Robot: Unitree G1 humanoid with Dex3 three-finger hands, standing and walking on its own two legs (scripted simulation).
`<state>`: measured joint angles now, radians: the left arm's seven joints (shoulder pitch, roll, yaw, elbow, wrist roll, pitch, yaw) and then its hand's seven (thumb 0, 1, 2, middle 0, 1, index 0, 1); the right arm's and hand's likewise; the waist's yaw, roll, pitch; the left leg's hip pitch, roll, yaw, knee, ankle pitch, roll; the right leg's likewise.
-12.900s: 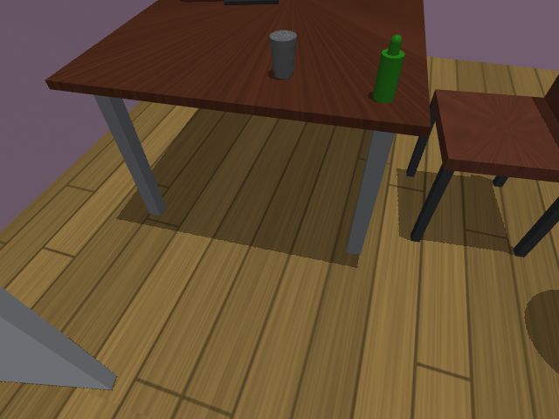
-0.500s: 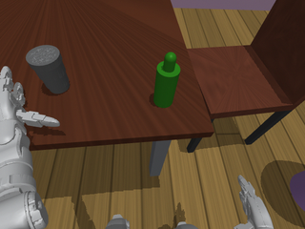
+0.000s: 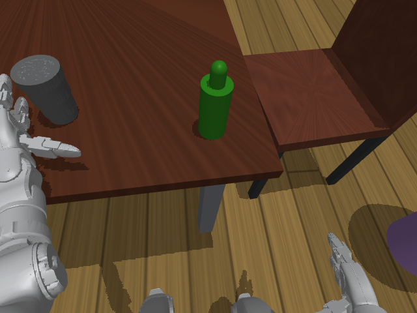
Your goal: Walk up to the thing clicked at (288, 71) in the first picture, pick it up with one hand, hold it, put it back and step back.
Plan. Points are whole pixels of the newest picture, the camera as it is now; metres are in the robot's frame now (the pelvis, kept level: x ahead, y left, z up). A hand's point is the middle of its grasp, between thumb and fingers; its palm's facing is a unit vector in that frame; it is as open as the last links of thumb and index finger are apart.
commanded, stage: close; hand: left
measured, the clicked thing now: (51, 94) +0.53 +0.28 +0.08
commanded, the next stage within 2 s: settle in 0.56 s
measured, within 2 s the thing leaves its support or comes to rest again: leaves its support in 1.18 s
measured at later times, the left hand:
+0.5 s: hand (37, 104) +0.49 +0.29 +0.10, palm faces +0.34 -0.94 -0.01, open 10.8 cm
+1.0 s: hand (41, 112) +0.47 +0.27 +0.10, palm faces +0.33 -0.94 -0.04, open 10.5 cm
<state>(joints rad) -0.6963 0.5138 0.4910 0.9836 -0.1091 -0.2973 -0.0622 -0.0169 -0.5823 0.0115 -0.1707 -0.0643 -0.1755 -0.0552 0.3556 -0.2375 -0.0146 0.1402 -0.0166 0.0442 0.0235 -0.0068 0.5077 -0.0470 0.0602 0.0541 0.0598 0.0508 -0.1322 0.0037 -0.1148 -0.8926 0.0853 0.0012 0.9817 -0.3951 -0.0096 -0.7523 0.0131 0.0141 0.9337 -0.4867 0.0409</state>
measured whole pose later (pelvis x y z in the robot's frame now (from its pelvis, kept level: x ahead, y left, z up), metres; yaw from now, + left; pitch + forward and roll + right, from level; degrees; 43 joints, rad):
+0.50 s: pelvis +0.02 +0.01 +0.00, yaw -1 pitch +19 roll -3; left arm -0.71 0.53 0.47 0.97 -0.12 -0.27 -0.05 -0.01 -0.18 0.45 -0.69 -0.58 -0.75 -0.59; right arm 0.38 -0.23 -0.01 0.14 -0.01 0.07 0.04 -0.01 0.51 -0.04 0.06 0.05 0.06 0.05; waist -0.12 0.02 -0.15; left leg -0.88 0.09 0.01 0.97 -0.42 0.00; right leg -0.73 0.01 0.02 0.89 -0.49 0.05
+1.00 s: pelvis +0.02 +0.00 +0.01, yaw +0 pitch +17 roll -3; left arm -0.62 0.46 0.44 0.81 -0.12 -0.18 -0.05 -0.04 -0.48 0.80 -0.71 -1.00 -0.82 -1.05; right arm 0.36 -0.23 -0.03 0.18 0.00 0.09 0.03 -0.01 0.51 -0.05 0.06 0.05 0.06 0.05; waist -0.09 0.02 -0.14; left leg -0.83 0.08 0.01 0.95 -0.42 -0.01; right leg -0.68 0.01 0.02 0.89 -0.50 0.04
